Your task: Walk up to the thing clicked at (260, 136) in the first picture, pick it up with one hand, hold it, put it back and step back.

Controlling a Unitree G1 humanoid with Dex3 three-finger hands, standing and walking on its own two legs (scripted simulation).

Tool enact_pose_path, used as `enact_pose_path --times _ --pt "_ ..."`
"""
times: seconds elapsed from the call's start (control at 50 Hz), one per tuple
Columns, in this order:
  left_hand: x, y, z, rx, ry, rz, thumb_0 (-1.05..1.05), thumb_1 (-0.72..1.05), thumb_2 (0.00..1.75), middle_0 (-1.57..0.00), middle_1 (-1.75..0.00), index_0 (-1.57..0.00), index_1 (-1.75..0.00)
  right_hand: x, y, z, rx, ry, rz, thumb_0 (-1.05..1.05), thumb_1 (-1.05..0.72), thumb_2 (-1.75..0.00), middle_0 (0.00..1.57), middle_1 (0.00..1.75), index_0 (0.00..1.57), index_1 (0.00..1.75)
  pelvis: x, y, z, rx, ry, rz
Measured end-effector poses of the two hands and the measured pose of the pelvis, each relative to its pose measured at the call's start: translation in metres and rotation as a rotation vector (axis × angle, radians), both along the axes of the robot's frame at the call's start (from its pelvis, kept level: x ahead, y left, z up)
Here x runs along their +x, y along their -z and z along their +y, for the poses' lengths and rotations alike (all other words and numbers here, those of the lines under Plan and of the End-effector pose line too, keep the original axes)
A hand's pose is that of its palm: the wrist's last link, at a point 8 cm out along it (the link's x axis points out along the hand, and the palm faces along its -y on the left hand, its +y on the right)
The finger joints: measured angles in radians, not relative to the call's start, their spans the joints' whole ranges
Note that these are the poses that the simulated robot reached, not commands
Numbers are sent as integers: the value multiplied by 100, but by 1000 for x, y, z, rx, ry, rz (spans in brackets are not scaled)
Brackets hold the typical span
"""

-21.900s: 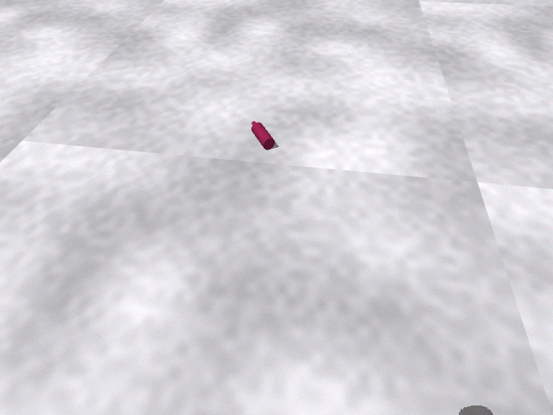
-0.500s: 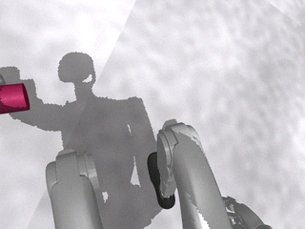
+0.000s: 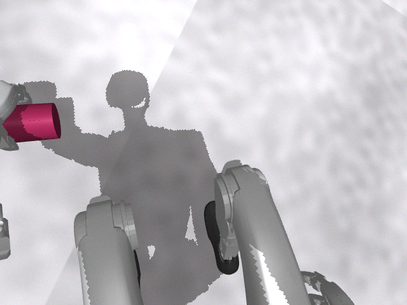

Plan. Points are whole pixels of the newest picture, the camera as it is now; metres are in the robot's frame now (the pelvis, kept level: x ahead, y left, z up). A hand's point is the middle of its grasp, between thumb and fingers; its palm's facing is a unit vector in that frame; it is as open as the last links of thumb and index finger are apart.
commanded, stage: lift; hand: left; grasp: from above
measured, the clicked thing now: out of the picture +0.49 +0.33 -0.18
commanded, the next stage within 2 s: hold in 1.54 s
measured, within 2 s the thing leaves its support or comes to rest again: neither
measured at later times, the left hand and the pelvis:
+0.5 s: hand out of the picture +0.42 +0.30 -0.02, palm faces -0.47 -0.06 -0.88, open 9.8 cm; pelvis +0.01 +0.00 +0.09, yaw +3 degrees
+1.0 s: hand out of the picture +0.37 +0.25 +0.19, palm faces -0.48 -0.10 -0.87, open 9.9 cm; pelvis +0.03 -0.01 +0.27, yaw +5 degrees
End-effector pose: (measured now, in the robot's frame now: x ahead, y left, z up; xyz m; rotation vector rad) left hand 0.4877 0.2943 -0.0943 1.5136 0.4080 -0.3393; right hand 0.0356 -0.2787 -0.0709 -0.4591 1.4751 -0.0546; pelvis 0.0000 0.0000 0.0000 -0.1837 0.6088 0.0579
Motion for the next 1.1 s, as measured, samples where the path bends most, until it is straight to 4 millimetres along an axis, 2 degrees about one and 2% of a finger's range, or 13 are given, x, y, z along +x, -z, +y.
enact_pose_path --times 0.1,0.2,0.36,0.46,0.6,0.74,0.92,1.1 --pt "-8 -15 2 -6 -25 26 -2 4 37 -77 -40 -80 -36 -1 -4 5 21 34 -2 0 -90 -90 21 30 20 29 0 -12 1 9 -4 14" --pt "-20 -35 4 -12 -15 51 -2 4 37 -78 -39 -80 -35 8 -11 6 29 51 -20 0 -90 -91 21 30 20 29 1 -26 3 15 -9 21" --pt "-40 -78 11 -27 -4 27 -2 4 37 -78 -38 -81 -34 38 -33 3 23 41 -95 0 -90 -90 21 30 20 29 2 -53 4 26 -19 20" --pt "-55 -112 12 -27 -10 14 -2 3 38 -78 -38 -81 -34 64 -53 2 29 36 -158 0 -90 -90 21 30 20 29 4 -77 3 40 -22 11" --pt "-75 -168 1 -37 -18 17 -2 3 39 -79 -37 -81 -33 95 -92 8 50 41 -248 0 -90 -90 21 30 20 29 9 -123 -1 68 -23 -21" --pt "-90 -237 -16 -50 -17 -7 -2 2 42 -78 -37 -80 -35 112 -138 13 72 74 -328 0 -90 -90 21 30 20 29 15 -173 -4 96 -19 -80" --pt "-108 -318 -34 -51 -32 3 -3 0 46 -78 -37 -79 -36 113 -202 18 98 133 -389 0 -90 -90 21 30 20 29 24 -242 -7 131 -10 -185" --pt "-121 -368 -49 -55 -38 35 -3 0 48 -77 -39 -77 -39 109 -254 12 90 167 -413 1 -90 -90 21 30 20 29 38 -295 -12 153 -4 -263"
